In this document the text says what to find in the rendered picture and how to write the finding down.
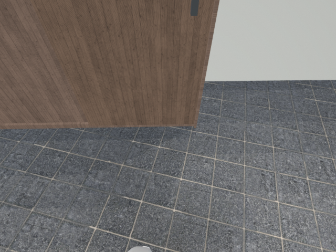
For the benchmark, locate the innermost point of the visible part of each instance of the wardrobe door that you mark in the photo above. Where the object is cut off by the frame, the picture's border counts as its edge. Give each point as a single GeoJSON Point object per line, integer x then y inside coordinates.
{"type": "Point", "coordinates": [130, 62]}
{"type": "Point", "coordinates": [33, 85]}

